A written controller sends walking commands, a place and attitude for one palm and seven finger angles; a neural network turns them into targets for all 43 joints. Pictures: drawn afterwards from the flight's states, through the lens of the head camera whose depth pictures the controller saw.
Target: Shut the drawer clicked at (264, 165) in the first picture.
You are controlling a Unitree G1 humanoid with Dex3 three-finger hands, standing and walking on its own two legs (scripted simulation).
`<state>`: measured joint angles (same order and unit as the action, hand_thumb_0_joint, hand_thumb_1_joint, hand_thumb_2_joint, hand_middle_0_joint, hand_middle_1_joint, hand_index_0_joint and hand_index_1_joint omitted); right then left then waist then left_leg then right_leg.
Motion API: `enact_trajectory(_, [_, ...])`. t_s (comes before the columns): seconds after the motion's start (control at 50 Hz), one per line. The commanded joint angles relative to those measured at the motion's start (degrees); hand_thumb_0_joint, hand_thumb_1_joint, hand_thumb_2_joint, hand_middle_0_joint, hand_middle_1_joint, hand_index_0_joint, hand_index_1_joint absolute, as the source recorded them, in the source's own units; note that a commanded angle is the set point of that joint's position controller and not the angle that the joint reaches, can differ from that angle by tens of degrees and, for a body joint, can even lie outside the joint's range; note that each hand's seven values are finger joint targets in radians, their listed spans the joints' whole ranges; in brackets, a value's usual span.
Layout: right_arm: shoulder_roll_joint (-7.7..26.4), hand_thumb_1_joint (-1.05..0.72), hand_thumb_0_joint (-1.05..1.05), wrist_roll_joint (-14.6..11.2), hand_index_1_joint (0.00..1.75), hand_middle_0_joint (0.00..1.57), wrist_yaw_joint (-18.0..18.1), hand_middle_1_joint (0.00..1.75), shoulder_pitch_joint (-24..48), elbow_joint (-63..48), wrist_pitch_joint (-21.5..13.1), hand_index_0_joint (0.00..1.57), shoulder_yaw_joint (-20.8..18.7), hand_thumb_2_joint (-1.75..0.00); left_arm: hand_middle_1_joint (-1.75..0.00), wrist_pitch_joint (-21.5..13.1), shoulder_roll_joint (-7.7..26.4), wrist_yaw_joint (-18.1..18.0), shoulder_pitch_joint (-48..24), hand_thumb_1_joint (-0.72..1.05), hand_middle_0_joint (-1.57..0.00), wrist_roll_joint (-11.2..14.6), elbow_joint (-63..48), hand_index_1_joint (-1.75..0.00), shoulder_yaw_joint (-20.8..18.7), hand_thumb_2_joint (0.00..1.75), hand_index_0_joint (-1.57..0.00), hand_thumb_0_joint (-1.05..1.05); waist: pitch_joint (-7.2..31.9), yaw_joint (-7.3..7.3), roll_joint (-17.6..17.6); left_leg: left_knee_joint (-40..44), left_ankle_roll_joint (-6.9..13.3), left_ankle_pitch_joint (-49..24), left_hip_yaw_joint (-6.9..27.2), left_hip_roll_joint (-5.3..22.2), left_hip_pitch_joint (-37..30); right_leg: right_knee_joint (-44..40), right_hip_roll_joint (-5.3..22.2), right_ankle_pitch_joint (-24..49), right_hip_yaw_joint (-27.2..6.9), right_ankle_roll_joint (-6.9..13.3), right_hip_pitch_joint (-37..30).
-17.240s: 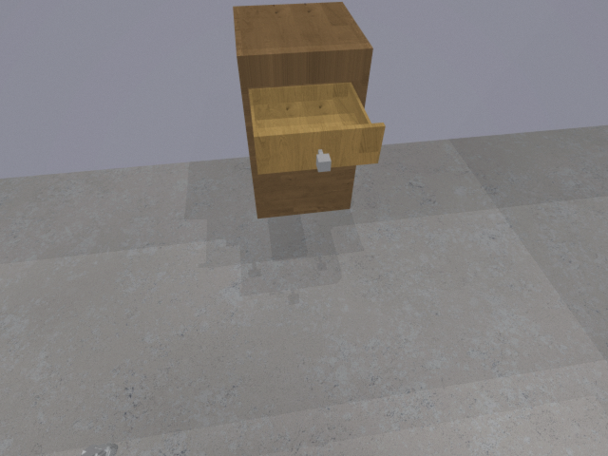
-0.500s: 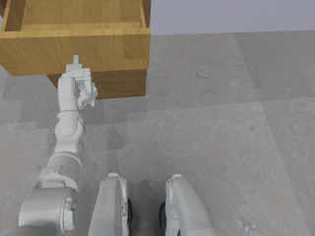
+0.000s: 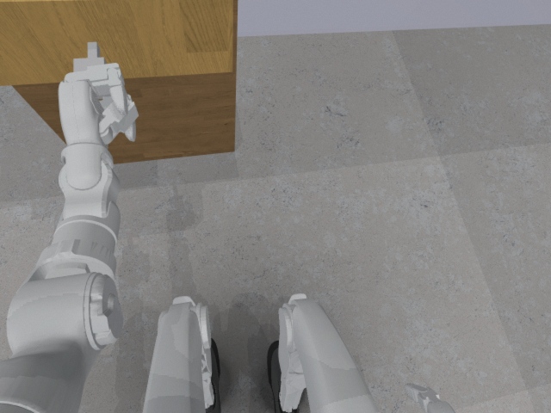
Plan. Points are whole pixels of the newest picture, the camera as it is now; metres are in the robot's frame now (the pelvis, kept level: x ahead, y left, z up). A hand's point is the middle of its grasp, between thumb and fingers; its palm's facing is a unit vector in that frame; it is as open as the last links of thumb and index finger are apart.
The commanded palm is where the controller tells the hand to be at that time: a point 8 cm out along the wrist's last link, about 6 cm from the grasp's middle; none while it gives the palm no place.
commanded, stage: push the drawer shut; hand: left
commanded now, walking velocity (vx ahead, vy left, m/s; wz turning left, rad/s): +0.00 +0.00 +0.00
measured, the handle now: (94, 67) +0.59 +0.22 +0.02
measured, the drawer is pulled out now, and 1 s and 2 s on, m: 0.11 0.00 0.00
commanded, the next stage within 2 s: pull the fist back off the drawer in 1.10 s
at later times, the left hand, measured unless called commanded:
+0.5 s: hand (130, 73) +0.58 +0.17 +0.02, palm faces +0.13 -0.99 -0.03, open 3.4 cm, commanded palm +0.58 +0.19 +0.02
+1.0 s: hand (128, 40) +0.64 +0.18 +0.02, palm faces +0.14 -0.99 -0.03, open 3.4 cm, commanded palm +0.64 +0.18 +0.02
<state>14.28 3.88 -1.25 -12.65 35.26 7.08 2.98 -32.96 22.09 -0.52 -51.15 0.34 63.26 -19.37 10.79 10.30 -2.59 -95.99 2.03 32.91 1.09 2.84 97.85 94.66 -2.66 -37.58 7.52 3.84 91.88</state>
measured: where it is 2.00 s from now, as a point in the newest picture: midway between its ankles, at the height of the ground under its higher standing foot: (246, 397)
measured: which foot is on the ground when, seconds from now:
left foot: down 0.00-1.00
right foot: down 0.00-1.00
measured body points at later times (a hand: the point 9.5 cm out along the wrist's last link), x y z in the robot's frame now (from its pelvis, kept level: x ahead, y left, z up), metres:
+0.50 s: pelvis +0.00 +0.00 -0.01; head +0.22 +0.04 +0.38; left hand +0.57 +0.22 +0.02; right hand +0.01 -0.26 -0.12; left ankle +0.07 +0.11 -0.51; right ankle +0.05 -0.09 -0.51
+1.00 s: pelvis -0.01 +0.00 -0.03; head +0.24 +0.05 +0.34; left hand +0.62 +0.23 +0.02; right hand -0.04 -0.25 -0.12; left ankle +0.07 +0.11 -0.51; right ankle +0.05 -0.09 -0.51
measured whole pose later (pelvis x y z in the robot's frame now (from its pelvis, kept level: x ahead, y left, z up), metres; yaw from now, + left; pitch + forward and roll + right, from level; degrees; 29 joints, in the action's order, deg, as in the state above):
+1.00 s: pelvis -0.01 +0.00 -0.03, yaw -4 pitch +40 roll -9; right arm 13.7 5.0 -2.0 -18.2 33.3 7.6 7.5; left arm -20.0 42.2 1.6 -76.1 -7.3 71.9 -25.5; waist 6.6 19.5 -2.9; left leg -101.3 2.5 33.0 3.3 4.4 108.5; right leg 97.6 -4.2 -36.4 9.6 3.6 101.5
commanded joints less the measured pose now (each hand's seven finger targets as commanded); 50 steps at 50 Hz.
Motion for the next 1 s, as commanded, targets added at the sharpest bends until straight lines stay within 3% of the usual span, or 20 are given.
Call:
enact_trajectory(0.0, [10.82,-0.9,0.0,0.17,0.3,0.2,0.59,0.3,-10.65,-2.39,-0.28,0.2,-3.61,-0.9,-1.6,-1.9,14.9,-0.83,-30.42,0.9,-1.4,0.46,-12.09,-1.6,-2.37,0.9,-1.4,0.0,34.41,2.97,-7.9,7.67,0.75,-11.46,4.24,-1.24,-27.9,-14.9,-0.92,11.22,-6.93,-2.43,-12.98])
enact_trajectory(0.02, [10.92,-0.9,0.0,0.13,0.3,0.2,0.6,0.3,-10.83,-2.3,-0.14,0.2,-3.5,-0.9,-1.6,-1.36,16.08,-0.86,-30.28,0.9,-1.4,0.43,-10.65,-1.6,-3.24,0.9,-1.4,0.0,33.37,3.22,-6.63,7.45,0.83,-10.93,4.22,-1.13,-26.41,-15.07,-0.95,10.94,-7.06,-2.48,-13.32])
enact_trajectory(0.06, [10.98,-0.9,0.0,0.25,0.3,0.2,0.62,0.3,-11.22,-2.19,-0.14,0.2,-3.29,-0.9,-1.6,-1.02,16.98,-0.65,-33.2,0.9,-1.4,0.27,-10.98,-1.6,-3.28,0.9,-1.4,0.0,33.61,3.96,-7.38,6.86,1.06,-11.1,4.21,-1.04,-25.77,-14.77,-0.93,11.15,-7.12,-2.57,-12.94])
enact_trajectory(0.1, [11.05,-0.9,0.0,0.23,0.3,0.2,0.72,0.3,-11.58,-2.58,0.07,0.2,-3.09,-0.9,-1.6,-0.42,20.0,-0.49,-32.44,0.9,-1.4,0.03,-10.09,-1.6,-5.39,0.9,-1.4,0.0,33.89,3.28,-7.23,6.58,1.04,-11.1,4.05,-0.98,-24.14,-14.94,-1.01,11.08,-7.77,-2.5,-14.6])
enact_trajectory(0.14, [10.73,-0.9,0.0,0.25,0.3,0.2,0.57,0.3,-11.86,-2.93,0.1,0.2,-2.97,-0.9,-1.6,-0.14,19.46,0.07,-33.62,0.9,-1.4,-0.1,-11.11,-1.6,-4.78,0.9,-1.4,0.0,35.66,3.23,-8.92,6.48,1.07,-12.63,4.24,-0.9,-25.39,-14.31,-1.15,12.16,-7.53,-2.36,-14.54])
enact_trajectory(0.16, [11.1,-0.9,0.0,0.35,0.3,0.2,0.51,0.3,-12.2,-2.75,0.26,0.2,-3.05,-0.9,-1.6,-0.08,20.82,0.18,-33.75,0.9,-1.4,-0.22,-11.75,-1.6,-5.67,0.9,-1.4,0.0,36.55,2.88,-10.41,6.69,0.83,-13.44,4.47,-0.74,-27.04,-14.05,-1.14,12.64,-6.95,-2.28,-13.83])
enact_trajectory(0.2, [11.2,-0.9,0.0,0.28,0.3,0.2,0.34,0.3,-12.58,-2.83,0.44,0.2,-3.0,-0.9,-1.6,0.43,20.57,0.39,-33.18,0.9,-1.4,-0.05,-11.27,-1.6,-5.66,0.9,-1.4,0.0,36.92,3.01,-9.3,6.88,0.8,-13.79,4.78,-0.59,-27.73,-13.99,-1.39,12.78,-6.57,-2.31,-13.57])
enact_trajectory(0.26, [11.39,-0.9,0.0,0.33,0.3,0.2,0.3,0.3,-13.23,-2.52,0.51,0.2,-2.79,-0.9,-1.6,1.13,21.68,0.21,-35.96,0.9,-1.4,-0.46,-10.54,-1.6,-5.99,0.9,-1.4,0.0,35.02,3.99,-9.98,6.66,0.92,-12.6,5.04,-0.4,-26.78,-13.84,-1.41,11.79,-6.25,-2.42,-11.7])
enact_trajectory(0.36, [11.51,-0.9,0.0,0.63,0.3,0.2,0.15,0.3,-14.64,-1.99,0.38,0.2,-2.67,-0.9,-1.6,1.87,22.67,-0.2,-39.93,0.9,-1.4,-1.35,-11.0,-1.6,-5.79,0.9,-1.4,0.0,35.77,5.0,-11.94,6.29,0.93,-13.8,5.61,-0.15,-28.25,-13.43,-1.53,12.49,-5.72,-2.38,-10.07])
enact_trajectory(0.4, [11.65,-0.9,0.0,0.68,0.3,0.2,0.24,0.3,-14.95,-2.1,0.45,0.2,-2.4,-0.9,-1.6,2.26,25.75,-0.33,-40.08,0.9,-1.4,-1.76,-10.68,-1.6,-7.65,0.9,-1.4,0.0,36.31,4.82,-10.77,5.78,1.07,-13.9,5.33,-0.09,-26.33,-13.45,-1.55,12.71,-6.2,-2.41,-11.79])
enact_trajectory(0.44, [11.53,-0.9,0.0,0.67,0.3,0.2,0.11,0.3,-15.27,-1.86,0.34,0.2,-2.28,-0.9,-1.6,2.65,24.51,-0.13,-42.12,0.9,-1.4,-2.39,-9.75,-1.6,-6.22,0.9,-1.4,0.0,35.33,5.75,-12.62,6.04,1.03,-12.98,6.01,0.01,-27.51,-13.02,-1.64,11.63,-5.47,-2.27,-8.63])
enact_trajectory(0.52, [12.08,-0.9,0.0,0.93,0.3,0.2,0.13,0.3,-16.39,-1.61,0.36,0.2,-1.93,-0.9,-1.6,3.62,26.95,-0.63,-45.25,0.9,-1.4,-3.45,-8.62,-1.6,-6.61,0.9,-1.4,0.0,35.19,6.54,-12.74,5.58,1.11,-12.15,6.47,0.06,-26.78,-12.56,-1.78,10.82,-5.07,-2.26,-7.57])
enact_trajectory(0.56, [12.13,-0.9,0.0,1.07,0.3,0.2,-0.06,0.3,-16.8,-1.55,0.25,0.2,-1.98,-0.9,-1.6,3.51,27.38,-0.79,-47.72,0.9,-1.4,-3.95,-10.85,-1.6,-6.35,0.9,-1.4,0.0,37.17,6.37,-17.1,5.95,0.78,-13.76,6.99,0.21,-30.62,-12.12,-1.74,11.6,-4.64,-1.97,-5.91])
enact_trajectory(0.6, [12.22,-0.9,0.0,1.09,0.3,0.2,-0.13,0.3,-17.17,-1.49,0.25,0.2,-1.79,-0.9,-1.6,4.25,28.38,-0.82,-47.66,0.9,-1.4,-4.14,-9.45,-1.6,-6.89,0.9,-1.4,0.0,37.09,6.9,-14.98,5.3,1.0,-13.35,6.96,0.24,-28.52,-12.11,-1.86,11.55,-4.86,-2.1,-6.92])
enact_trajectory(0.72, [12.41,-0.9,0.0,0.96,0.3,0.2,-0.04,0.3,-18.22,-1.6,0.38,0.2,-1.0,-0.9,-1.6,6.23,32.13,-0.33,-50.1,0.9,-1.4,-5.15,-6.98,-1.6,-7.73,0.9,-1.4,0.0,35.69,8.07,-14.62,4.19,1.41,-12.48,6.55,0.29,-24.67,-12.21,-2.03,11.19,-5.34,-2.17,-7.8])
enact_trajectory(0.78, [12.54,-0.9,0.0,1.0,0.3,0.2,-0.04,0.3,-18.8,-1.62,0.42,0.2,-0.7,-0.9,-1.6,6.87,33.84,-0.01,-52.69,0.9,-1.4,-5.84,-7.64,-1.6,-7.66,0.9,-1.4,0.0,36.14,8.49,-17.42,4.12,1.3,-12.94,6.91,0.42,-25.86,-11.61,-2.06,11.42,-4.87,-2.07,-6.51])
enact_trajectory(0.84, [12.41,-0.9,0.0,1.03,0.3,0.2,0.03,0.3,-19.43,-1.64,0.41,0.2,-0.09,-0.9,-1.6,7.91,35.03,0.28,-53.97,0.9,-1.4,-6.16,-5.9,-1.6,-7.63,0.9,-1.4,0.0,34.42,9.45,-16.83,3.69,1.59,-12.38,7.01,0.56,-24.01,-11.39,-2.17,11.1,-4.83,-2.15,-6.33])
enact_trajectory(0.88, [12.71,-0.9,0.0,1.2,0.3,0.2,0.09,0.3,-19.71,-1.91,0.56,0.2,0.07,-0.9,-1.6,8.45,36.48,0.38,-55.41,0.9,-1.4,-6.74,-6.81,-1.6,-7.71,0.9,-1.4,0.0,35.78,9.65,-18.38,3.12,1.6,-13.27,6.96,0.52,-24.32,-10.98,-2.1,11.76,-4.75,-2.14,-6.17])
enact_trajectory(0.94, [12.57,-0.9,0.0,1.27,0.3,0.2,-0.19,0.3,-20.62,-1.68,0.53,0.2,0.19,-0.9,-1.6,9.3,35.83,0.73,-57.06,0.9,-1.4,-7.23,-6.83,-1.6,-6.62,0.9,-1.4,0.0,36.32,10.44,-20.71,2.86,1.53,-14.85,7.43,0.69,-26.47,-10.47,-2.21,12.77,-4.22,-2.0,-4.55])
enact_trajectory(0.98, [12.93,-0.9,0.0,1.36,0.3,0.2,-0.11,0.3,-20.9,-1.98,0.74,0.2,0.6,-0.9,-1.6,9.95,38.88,0.85,-57.3,0.9,-1.4,-7.44,-6.54,-1.6,-8.08,0.9,-1.4,0.0,35.77,10.44,-20.22,2.42,1.62,-14.93,7.27,0.74,-24.96,-10.38,-2.23,12.99,-4.29,-2.12,-5.5])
